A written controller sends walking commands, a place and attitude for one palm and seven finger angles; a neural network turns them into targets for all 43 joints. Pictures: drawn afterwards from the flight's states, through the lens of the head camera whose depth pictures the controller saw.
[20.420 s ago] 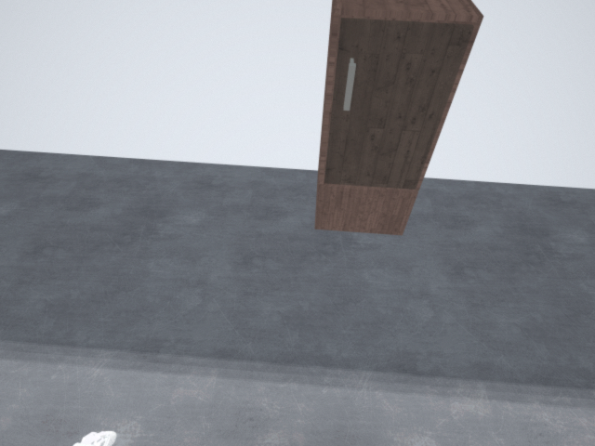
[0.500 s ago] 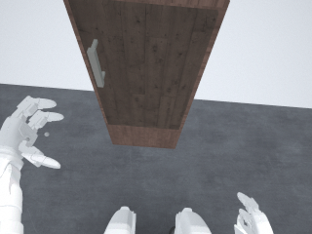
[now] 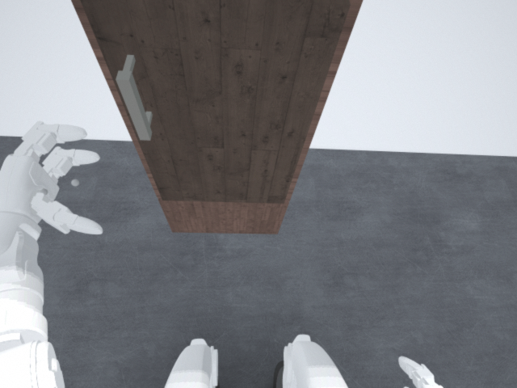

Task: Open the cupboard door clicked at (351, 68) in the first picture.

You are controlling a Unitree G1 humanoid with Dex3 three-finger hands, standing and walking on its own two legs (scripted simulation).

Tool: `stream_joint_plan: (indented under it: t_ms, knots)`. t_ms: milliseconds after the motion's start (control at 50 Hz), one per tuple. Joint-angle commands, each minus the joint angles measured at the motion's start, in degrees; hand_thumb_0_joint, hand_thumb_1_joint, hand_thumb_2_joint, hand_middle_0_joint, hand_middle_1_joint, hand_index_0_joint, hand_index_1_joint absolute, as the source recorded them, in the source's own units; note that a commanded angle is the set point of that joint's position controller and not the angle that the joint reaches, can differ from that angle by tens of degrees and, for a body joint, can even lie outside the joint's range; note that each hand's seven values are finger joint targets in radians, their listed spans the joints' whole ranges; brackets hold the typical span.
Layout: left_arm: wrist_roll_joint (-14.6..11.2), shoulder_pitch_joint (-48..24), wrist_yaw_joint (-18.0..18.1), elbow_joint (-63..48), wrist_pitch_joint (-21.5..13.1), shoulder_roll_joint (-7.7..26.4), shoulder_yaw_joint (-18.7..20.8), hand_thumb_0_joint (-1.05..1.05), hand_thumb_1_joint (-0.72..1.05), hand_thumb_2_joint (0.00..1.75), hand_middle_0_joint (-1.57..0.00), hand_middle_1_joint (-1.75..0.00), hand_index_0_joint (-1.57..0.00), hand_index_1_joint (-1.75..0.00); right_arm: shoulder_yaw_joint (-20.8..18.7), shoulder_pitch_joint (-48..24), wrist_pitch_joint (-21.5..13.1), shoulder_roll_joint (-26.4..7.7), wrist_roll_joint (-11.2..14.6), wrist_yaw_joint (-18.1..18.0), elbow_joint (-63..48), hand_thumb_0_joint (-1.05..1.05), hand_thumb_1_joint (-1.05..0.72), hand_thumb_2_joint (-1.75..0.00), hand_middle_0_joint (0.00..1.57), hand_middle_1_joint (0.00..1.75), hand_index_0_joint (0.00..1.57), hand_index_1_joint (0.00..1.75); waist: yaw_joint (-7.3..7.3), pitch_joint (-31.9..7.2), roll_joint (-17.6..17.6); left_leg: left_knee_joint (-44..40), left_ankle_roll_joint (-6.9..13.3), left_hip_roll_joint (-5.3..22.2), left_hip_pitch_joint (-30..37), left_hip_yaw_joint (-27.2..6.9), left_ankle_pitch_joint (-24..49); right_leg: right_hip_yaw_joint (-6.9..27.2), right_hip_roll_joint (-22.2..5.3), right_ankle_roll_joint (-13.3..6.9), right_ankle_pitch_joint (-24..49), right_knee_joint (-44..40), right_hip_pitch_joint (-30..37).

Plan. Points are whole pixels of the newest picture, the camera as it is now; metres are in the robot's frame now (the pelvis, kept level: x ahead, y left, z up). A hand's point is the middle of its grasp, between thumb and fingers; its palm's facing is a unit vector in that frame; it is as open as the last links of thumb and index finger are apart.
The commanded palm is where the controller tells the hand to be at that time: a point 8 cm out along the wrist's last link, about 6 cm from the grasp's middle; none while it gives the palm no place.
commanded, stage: move the hooked fingers beside the handle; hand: left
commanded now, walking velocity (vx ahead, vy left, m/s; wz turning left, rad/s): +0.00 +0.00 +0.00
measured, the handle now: (138, 100) +0.56 +0.21 +0.05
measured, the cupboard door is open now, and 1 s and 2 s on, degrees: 0 0 0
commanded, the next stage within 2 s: slide the fingers in behind the handle in 1.62 s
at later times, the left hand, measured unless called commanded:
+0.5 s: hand (96, 143) +0.47 +0.26 +0.05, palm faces +0.01 -1.00 -0.04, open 14.0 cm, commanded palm +0.45 +0.31 +0.04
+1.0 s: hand (102, 119) +0.52 +0.26 +0.04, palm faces +0.00 -1.00 -0.03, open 13.9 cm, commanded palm +0.50 +0.30 +0.04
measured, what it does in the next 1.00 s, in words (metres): stands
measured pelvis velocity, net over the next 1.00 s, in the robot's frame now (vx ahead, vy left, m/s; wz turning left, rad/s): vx -0.01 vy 0.00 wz -0.04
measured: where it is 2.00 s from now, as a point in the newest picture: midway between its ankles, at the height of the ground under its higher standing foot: outside the picture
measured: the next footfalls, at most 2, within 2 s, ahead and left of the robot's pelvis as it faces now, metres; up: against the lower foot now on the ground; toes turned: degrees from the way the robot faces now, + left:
none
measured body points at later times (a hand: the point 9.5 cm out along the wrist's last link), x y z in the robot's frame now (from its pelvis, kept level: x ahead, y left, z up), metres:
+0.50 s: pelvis +0.00 +0.00 -0.01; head +0.14 +0.03 +0.42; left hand +0.46 +0.31 +0.05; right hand +0.05 -0.27 -0.11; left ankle +0.01 +0.10 -0.65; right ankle +0.04 -0.13 -0.65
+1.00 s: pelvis -0.01 +0.00 -0.02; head +0.17 +0.04 +0.39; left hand +0.51 +0.32 +0.04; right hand -0.01 -0.27 -0.12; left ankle +0.01 +0.10 -0.65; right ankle +0.04 -0.13 -0.65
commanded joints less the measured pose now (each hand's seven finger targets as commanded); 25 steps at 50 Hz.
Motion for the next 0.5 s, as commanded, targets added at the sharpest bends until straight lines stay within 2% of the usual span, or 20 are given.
stream_joint_plan:
  t_ms: [0,20,40,60,80,100,140,180,220,240,260,280,320,340,360,420,440,460,480]
  knots:
    - [-0.59,-18.65,0.90,-7.56,-3.66,17.91,4.64,0.00,-0.50,0.30,-0.30,-1.20,-0.30,-1.20,-4.28,5.21,-0.99,-10.38,0.12,-0.72,-5.09,0.00,-0.90,-0.90,0.20,0.30,0.20,0.30,0.67,-24.07,6.13,-9.47,-0.28,-1.15,14.73,-3.08,22.97,1.56,2.38,-1.65,13.56,-5.51,11.97]
    - [-0.15,-20.16,1.11,-6.83,-3.81,17.67,4.17,0.00,-0.50,0.30,-0.30,-1.20,-0.30,-1.20,-4.28,5.17,-0.74,-10.23,0.09,-0.74,-4.87,0.00,-0.90,-0.90,0.20,0.30,0.20,0.30,0.17,-23.64,6.05,-9.25,-0.15,-1.14,14.52,-2.94,22.93,1.63,2.34,-1.56,13.91,-5.51,11.68]
    - [0.29,-20.89,1.34,-6.76,-4.00,17.73,3.89,0.00,-0.50,0.30,-0.30,-1.20,-0.30,-1.20,-4.21,5.28,-0.46,-10.19,0.08,-0.62,-5.01,0.00,-0.90,-0.90,0.20,0.30,0.20,0.30,0.49,-23.82,7.51,-9.39,-0.28,-1.22,14.57,-2.96,22.49,1.64,2.28,-1.65,13.15,-5.42,11.21]
    - [0.27,-22.94,1.38,-7.00,-4.42,17.24,3.16,0.00,-0.50,0.30,-0.30,-1.20,-0.30,-1.20,-4.21,5.53,-0.27,-10.19,0.01,-0.64,-4.79,0.00,-0.90,-0.90,0.20,0.30,0.20,0.30,-0.21,-23.81,8.05,-9.27,-0.37,-0.91,16.43,-3.43,24.09,1.23,2.48,-1.85,13.40,-5.17,9.72]
    - [0.60,-23.04,1.50,-6.69,-4.68,17.38,3.27,0.00,-0.50,0.30,-0.30,-1.20,-0.30,-1.20,-4.35,5.91,0.09,-10.27,-0.03,-0.53,-4.66,0.00,-0.90,-0.90,0.20,0.30,0.20,0.30,-0.04,-24.66,8.20,-9.25,-0.52,-0.80,17.59,-3.49,25.34,1.31,2.50,-1.73,13.85,-5.35,9.55]
    - [0.72,-23.58,1.64,-7.35,-4.95,17.52,3.16,0.00,-0.50,0.30,-0.30,-1.20,-0.30,-1.20,-4.32,5.95,0.31,-10.28,-0.10,-0.42,-4.64,0.00,-0.90,-0.90,0.20,0.30,0.20,0.30,0.14,-25.74,9.91,-9.06,-0.72,-0.71,18.88,-3.72,27.09,1.25,2.42,-1.79,14.27,-5.12,8.99]
    - [0.86,-23.92,2.01,-7.35,-5.09,16.54,2.47,0.00,-0.50,0.30,-0.30,-1.20,-0.30,-1.20,-4.44,6.17,0.77,-10.11,-0.23,-0.05,-4.52,0.00,-0.90,-0.90,0.20,0.30,0.20,0.30,0.00,-26.79,10.20,-8.89,-0.92,-0.55,20.22,-4.00,28.59,1.03,2.48,-1.68,14.52,-5.17,8.56]
    - [1.23,-25.56,2.34,-4.45,-4.85,17.49,3.02,0.00,-0.50,0.30,-0.30,-1.20,-0.30,-1.20,-4.30,6.70,1.42,-10.29,-0.25,-0.11,-3.89,0.00,-0.90,-0.90,0.20,0.30,0.20,0.30,-0.72,-25.20,8.44,-8.58,-0.76,-0.42,18.68,-4.00,28.24,1.01,2.58,-1.61,14.78,-5.00,8.16]
    - [1.90,-27.70,2.66,-1.33,-4.47,16.44,1.69,0.00,-0.50,0.30,-0.30,-1.20,-0.30,-1.20,-4.10,6.63,1.98,-10.25,-0.23,-0.13,-3.86,0.00,-0.90,-0.90,0.20,0.30,0.20,0.30,-1.49,-23.25,6.80,-8.71,-0.42,-0.72,15.73,-3.79,23.76,1.04,2.47,-1.48,12.86,-5.23,7.79]
    - [2.30,-29.05,3.01,0.48,-4.42,17.70,2.50,0.00,-0.50,0.30,-0.30,-1.20,-0.30,-1.20,-4.06,6.78,2.23,-10.44,-0.25,-0.20,-3.64,0.00,-0.90,-0.90,0.20,0.30,0.20,0.30,-1.66,-22.12,5.95,-8.74,-0.23,-0.78,14.19,-3.66,21.22,1.12,2.48,-1.47,11.59,-5.40,7.56]
    - [2.52,-31.99,3.15,0.20,-4.97,18.53,2.45,0.00,-0.50,0.30,-0.30,-1.20,-0.30,-1.20,-3.82,7.01,2.36,-10.50,-0.36,-0.38,-3.43,0.00,-0.90,-0.90,0.20,0.30,0.20,0.30,-1.95,-22.45,6.74,-8.48,-0.07,-0.85,14.15,-3.70,21.48,1.27,2.47,-1.65,11.89,-5.13,7.70]
    - [3.09,-31.88,3.35,1.32,-5.16,19.87,3.50,0.00,-0.50,0.30,-0.30,-1.20,-0.30,-1.20,-3.94,7.30,2.66,-10.65,-0.42,-0.38,-3.49,0.00,-0.90,-0.90,0.20,0.30,0.20,0.30,-1.65,-23.56,7.21,-8.39,-0.15,-0.91,14.66,-3.62,21.19,1.48,2.53,-1.61,11.61,-5.19,7.61]
    - [3.86,-35.41,3.65,1.18,-5.95,21.49,3.70,0.00,-0.50,0.30,-0.30,-1.20,-0.30,-1.20,-3.69,7.35,3.01,-10.64,-0.69,-0.45,-3.18,0.00,-0.90,-0.90,0.20,0.30,0.20,0.30,-2.09,-25.08,8.50,-7.60,-0.09,-0.96,14.43,-3.72,21.85,1.70,2.36,-1.56,12.33,-4.55,7.77]
    - [4.07,-35.18,3.70,1.96,-6.11,21.25,3.52,0.00,-0.50,0.30,-0.30,-1.20,-0.30,-1.20,-3.59,7.68,3.16,-10.57,-0.80,-0.33,-3.27,0.00,-0.90,-0.90,0.20,0.30,0.20,0.30,-1.98,-25.90,8.74,-7.48,-0.12,-1.03,14.80,-3.83,22.45,1.64,2.45,-1.59,12.45,-4.45,7.74]
    - [3.99,-36.64,3.67,2.00,-6.45,21.46,3.41,0.00,-0.50,0.30,-0.30,-1.20,-0.30,-1.20,-3.64,7.90,3.31,-10.66,-0.89,-0.33,-2.95,0.00,-0.90,-0.90,0.20,0.30,0.20,0.30,-2.73,-26.17,8.62,-6.88,0.00,-0.84,15.36,-4.03,23.18,1.59,2.55,-1.61,12.84,-4.16,6.85]
    - [4.46,-37.83,3.32,4.37,-6.02,22.07,3.15,0.00,-0.50,0.30,-0.30,-1.20,-0.30,-1.20,-3.44,8.37,4.03,-10.94,-0.92,-0.21,-2.56,0.00,-0.90,-0.90,0.20,0.30,0.20,0.30,-3.05,-26.94,10.05,-6.40,-0.11,-0.80,15.40,-4.14,23.84,1.65,2.54,-1.48,13.14,-3.97,5.91]
    - [4.59,-38.86,3.35,5.69,-5.55,22.40,3.07,0.00,-0.50,0.30,-0.30,-1.20,-0.30,-1.20,-3.29,8.59,4.24,-11.08,-0.95,-0.20,-2.36,0.00,-0.90,-0.90,0.20,0.30,0.20,0.30,-3.56,-26.04,9.15,-6.30,-0.01,-0.73,14.37,-4.26,22.62,1.53,2.57,-1.40,12.43,-4.02,5.46]
    - [4.49,-40.38,3.31,5.80,-5.55,23.28,3.59,0.00,-0.50,0.30,-0.30,-1.20,-0.30,-1.20,-3.21,8.95,4.35,-11.18,-1.10,-0.29,-2.25,0.00,-0.90,-0.90,0.20,0.30,0.20,0.30,-3.85,-26.52,9.00,-5.89,0.17,-0.75,14.02,-4.49,23.20,1.51,2.64,-1.45,12.90,-3.61,5.69]
    - [4.67,-39.53,3.29,6.86,-5.23,25.45,5.34,0.00,-0.50,0.30,-0.30,-1.20,-0.30,-1.20,-3.18,9.13,4.63,-11.44,-1.08,-0.27,-2.37,0.00,-0.90,-0.90,0.20,0.30,0.20,0.30,-3.28,-27.50,8.84,-5.77,0.15,-0.79,13.33,-4.20,23.10,1.79,2.61,-1.29,13.30,-3.76,6.88]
